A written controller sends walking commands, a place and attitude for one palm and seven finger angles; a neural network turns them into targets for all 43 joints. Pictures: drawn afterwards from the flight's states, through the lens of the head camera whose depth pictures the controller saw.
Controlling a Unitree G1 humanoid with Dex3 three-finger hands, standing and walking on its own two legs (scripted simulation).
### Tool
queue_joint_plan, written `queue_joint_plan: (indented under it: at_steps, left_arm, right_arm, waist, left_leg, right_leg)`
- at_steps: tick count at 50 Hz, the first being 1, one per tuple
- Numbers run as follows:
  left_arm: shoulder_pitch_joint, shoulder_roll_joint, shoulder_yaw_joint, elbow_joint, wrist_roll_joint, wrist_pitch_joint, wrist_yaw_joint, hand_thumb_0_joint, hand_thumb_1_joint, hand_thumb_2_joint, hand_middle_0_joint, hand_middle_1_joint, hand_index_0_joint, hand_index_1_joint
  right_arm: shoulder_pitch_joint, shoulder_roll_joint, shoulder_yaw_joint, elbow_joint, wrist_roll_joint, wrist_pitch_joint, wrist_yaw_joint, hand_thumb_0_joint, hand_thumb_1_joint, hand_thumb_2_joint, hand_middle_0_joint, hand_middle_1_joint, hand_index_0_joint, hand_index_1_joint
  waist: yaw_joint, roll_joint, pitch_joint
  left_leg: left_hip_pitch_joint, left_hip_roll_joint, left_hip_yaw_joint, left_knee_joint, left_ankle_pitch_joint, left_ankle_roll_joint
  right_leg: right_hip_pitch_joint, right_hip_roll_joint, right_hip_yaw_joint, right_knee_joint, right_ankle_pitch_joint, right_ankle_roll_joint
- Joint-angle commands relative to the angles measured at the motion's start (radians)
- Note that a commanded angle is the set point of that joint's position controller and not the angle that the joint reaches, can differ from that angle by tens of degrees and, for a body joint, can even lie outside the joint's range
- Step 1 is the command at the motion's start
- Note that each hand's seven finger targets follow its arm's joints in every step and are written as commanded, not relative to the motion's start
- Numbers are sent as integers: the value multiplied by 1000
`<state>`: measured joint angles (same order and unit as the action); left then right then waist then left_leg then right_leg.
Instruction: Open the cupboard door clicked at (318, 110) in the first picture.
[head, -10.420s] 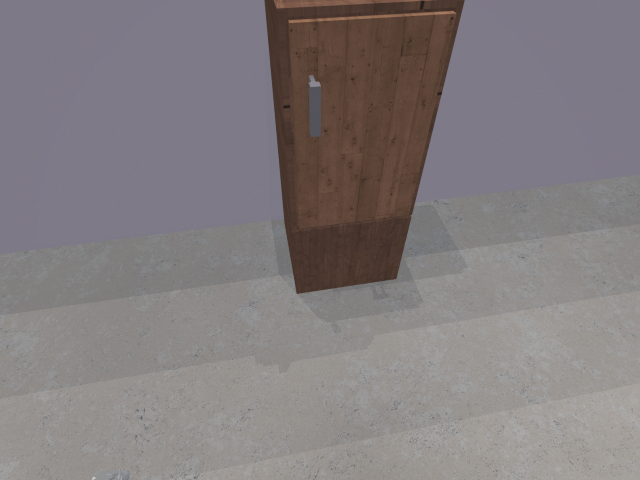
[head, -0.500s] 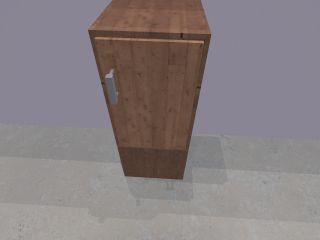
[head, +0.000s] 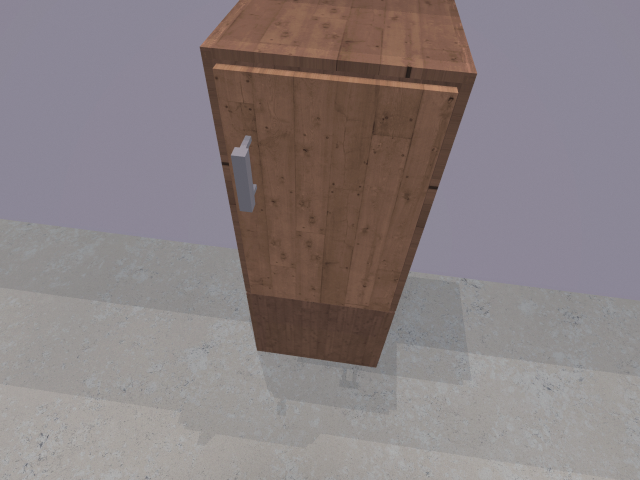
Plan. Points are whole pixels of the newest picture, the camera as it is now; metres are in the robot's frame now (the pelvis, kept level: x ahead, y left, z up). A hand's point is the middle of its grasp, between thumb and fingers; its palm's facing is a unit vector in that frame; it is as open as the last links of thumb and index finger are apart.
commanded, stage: come to a stop and stand still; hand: left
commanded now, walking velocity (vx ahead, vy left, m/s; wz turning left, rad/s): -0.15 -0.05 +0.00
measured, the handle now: (247, 173) +0.58 +0.18 +0.04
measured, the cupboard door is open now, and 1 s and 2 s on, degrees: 0 0 0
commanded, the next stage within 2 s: look again from close up in 1.68 s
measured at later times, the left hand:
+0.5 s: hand out of the picture +0.10 +0.17 -0.16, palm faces -0.01 -0.97 -0.23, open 7.3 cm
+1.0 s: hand out of the picture +0.05 +0.18 -0.15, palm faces -0.02 -0.97 -0.24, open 7.4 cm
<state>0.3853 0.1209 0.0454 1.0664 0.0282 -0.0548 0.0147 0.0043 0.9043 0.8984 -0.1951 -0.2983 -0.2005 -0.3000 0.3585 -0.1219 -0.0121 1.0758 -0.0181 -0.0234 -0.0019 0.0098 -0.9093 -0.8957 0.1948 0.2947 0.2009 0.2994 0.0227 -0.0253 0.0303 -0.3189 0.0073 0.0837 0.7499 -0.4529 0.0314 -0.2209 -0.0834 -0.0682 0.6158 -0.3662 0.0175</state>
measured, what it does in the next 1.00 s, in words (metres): steps on the spot: left foot, then right foot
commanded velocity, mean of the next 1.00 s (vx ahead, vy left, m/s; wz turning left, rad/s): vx -0.05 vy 0.00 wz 0.00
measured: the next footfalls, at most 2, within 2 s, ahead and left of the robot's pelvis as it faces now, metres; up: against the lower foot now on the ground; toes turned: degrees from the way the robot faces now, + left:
left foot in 0.02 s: +0.07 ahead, +0.11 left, +0.00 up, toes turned +2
right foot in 0.26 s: +0.11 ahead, -0.12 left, +0.00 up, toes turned -6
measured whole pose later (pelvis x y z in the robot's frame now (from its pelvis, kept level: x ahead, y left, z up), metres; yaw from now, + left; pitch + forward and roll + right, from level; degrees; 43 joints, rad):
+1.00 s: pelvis +0.03 +0.00 +0.01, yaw -2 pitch -2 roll +1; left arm 0.28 0.15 -0.01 1.05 0.01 -0.01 0.02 0.01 0.91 0.90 -0.20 -0.30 -0.20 -0.30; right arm 0.33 -0.17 0.02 1.03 -0.02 0.00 -0.01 0.01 -0.91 -0.90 0.19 0.29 0.20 0.30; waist 0.00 0.04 0.02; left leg -0.17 -0.01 0.13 0.45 -0.25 0.03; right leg -0.28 -0.05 -0.07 0.51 -0.21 -0.01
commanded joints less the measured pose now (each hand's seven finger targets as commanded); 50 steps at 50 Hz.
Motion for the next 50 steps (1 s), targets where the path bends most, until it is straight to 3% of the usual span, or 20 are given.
queue_joint_plan:
  at_steps: [1,2,3,5,7,9,11,14,17,20,25,28,29,30,31,32,33,35,37,50]
  left_arm:
    - [-32,54,14,-73,-6,30,3,0,900,900,-200,-300,-200,-300]
    - [-65,48,12,-105,-8,26,3,0,900,900,-200,-300,-200,-300]
    - [-82,42,8,-103,0,25,6,0,900,900,-200,-300,-200,-300]
    - [-58,26,-2,-65,-2,25,7,0,900,900,-200,-300,-200,-300]
    - [-19,0,-17,-35,-12,34,9,0,900,900,-200,-300,-200,-300]
    - [-7,10,-20,-23,-16,37,12,0,900,900,-200,-300,-200,-300]
    - [6,41,-16,-11,-14,42,14,0,900,900,-200,-300,-200,-300]
    - [-13,125,-10,-41,-9,40,18,0,900,900,-200,-300,-200,-300]
    - [-31,158,-3,-58,-9,39,24,0,900,900,-200,-300,-200,-300]
    - [-95,168,2,-85,-11,49,28,0,900,900,-200,-300,-200,-300]
    - [-143,150,2,-111,-11,62,25,0,900,900,-200,-300,-200,-300]
    - [-134,138,-2,-107,-10,62,23,0,900,900,-200,-300,-200,-300]
    - [-133,136,-4,-106,-9,61,23,0,900,900,-200,-300,-200,-300]
    - [-8,174,-9,-55,-17,45,60,0,900,900,-200,-300,-200,-300]
    - [-84,229,-9,-104,-14,30,51,0,900,900,-200,-300,-200,-300]
    - [-126,233,-6,-124,-12,27,43,0,900,900,-200,-300,-200,-300]
    - [-152,220,-8,-138,-10,32,39,0,900,900,-200,-300,-200,-300]
    - [-171,185,-19,-141,-11,39,28,0,900,900,-200,-300,-200,-300]
    - [-144,168,-24,-129,-12,45,22,0,900,900,-200,-300,-200,-300]
    - [-90,141,-39,-46,-18,24,15,0,900,900,-200,-300,-200,-300]
  right_arm:
    - [245,-143,-37,4,-15,-35,-12,0,-900,-900,200,300,200,300]
    - [270,-187,-44,-8,-19,-26,-26,0,-900,-900,200,300,200,300]
    - [192,-169,-36,-22,-19,-26,-25,0,-900,-900,200,300,200,300]
    - [66,-109,-13,-47,-16,-39,-31,0,-900,-900,200,300,200,300]
    - [5,-98,1,-56,-11,-47,-40,0,-900,-900,200,300,200,300]
    - [-16,-126,-9,-53,-7,-39,-47,0,-900,-900,200,300,200,300]
    - [-22,-136,-21,-50,4,-22,-49,0,-900,-900,200,300,200,300]
    - [-21,-94,-25,-62,9,-3,-43,0,-900,-900,200,300,200,300]
    - [4,-88,-32,-50,12,21,-39,0,-900,-900,200,300,200,300]
    - [6,-70,-28,-40,10,30,-32,0,-900,-900,200,300,200,300]
    - [-29,-99,-28,-47,0,26,-26,0,-900,-900,200,300,200,300]
    - [-44,-103,-24,-56,-1,20,-24,0,-900,-900,200,300,200,300]
    - [-40,-99,-22,-52,-1,18,-23,0,-900,-900,200,300,200,300]
    - [-150,-178,-37,-120,14,6,-16,0,-900,-900,200,300,200,300]
    - [-71,-107,-29,-142,10,19,-10,0,-900,-900,200,300,200,300]
    - [-29,-97,-21,-131,6,25,-6,0,-900,-900,200,300,200,300]
    - [9,-94,-21,-126,2,23,-3,0,-900,-900,200,300,200,300]
    - [18,-105,-16,-132,-7,17,-1,0,-900,-900,200,300,200,300]
    - [-12,-137,-14,-150,-6,15,-4,0,-900,-900,200,300,200,300]
    - [24,-131,10,-62,-1,-7,-13,0,-900,-900,200,300,200,300]
  waist:
    - [-119,290,83]
    - [-122,272,82]
    - [-93,152,113]
    - [-39,130,109]
    - [-9,152,40]
    - [-7,123,-3]
    - [-2,106,-28]
    - [-18,53,-4]
    - [-31,-132,-96]
    - [-42,-117,-73]
    - [-21,44,-15]
    - [-10,35,-1]
    - [-10,35,0]
    - [31,52,-56]
    - [-31,14,-135]
    - [-50,-3,-112]
    - [-68,44,-61]
    - [-60,101,43]
    - [-33,57,96]
    - [-35,6,43]
  left_leg:
    - [273,244,-347,-454,26,59]
    - [227,393,-547,-573,48,166]
    - [141,398,-506,-561,100,200]
    - [80,348,-342,-506,486,183]
    - [92,276,-165,-428,887,152]
    - [152,252,-102,-357,979,126]
    - [149,217,-80,-317,835,80]
    - [48,113,-45,-301,458,6]
    - [91,66,-5,-201,293,-25]
    - [116,51,-15,-222,231,-32]
    - [81,117,-72,-336,309,-6]
    - [34,120,-82,-383,220,-1]
    - [30,122,-88,-399,208,0]
    - [71,138,-16,-201,246,-35]
    - [54,49,-15,-186,57,-42]
    - [98,44,-21,-205,54,-38]
    - [130,47,-32,-247,101,-26]
    - [53,99,-95,-353,109,5]
    - [-58,121,-135,-433,6,17]
    - [68,96,-90,-444,144,8]
  right_leg:
    - [-432,50,-25,166,-164,-48]
    - [-457,62,-10,344,-221,-45]
    - [-426,23,42,425,-179,-62]
    - [-355,-22,72,418,-82,-38]
    - [-193,-13,47,239,-36,-16]
    - [-92,14,10,33,45,-9]
    - [-4,23,2,-112,224,-8]
    - [42,-82,130,-98,627,-56]
    - [49,-156,191,-121,750,-118]
    - [-17,-163,195,-171,568,-141]
    - [-41,-60,125,-155,288,-74]
    - [-16,-42,119,-178,198,-63]
    - [-7,-37,115,-185,184,-62]
    - [20,-99,142,-145,503,-60]
    - [21,-171,255,-209,276,-109]
    - [-68,-170,261,-257,15,-139]
    - [-152,-134,225,-253,-82,-133]
    - [-176,-37,126,-197,-77,-82]
    - [-103,-2,96,-176,-34,-65]
    - [-45,-35,124,-235,83,-61]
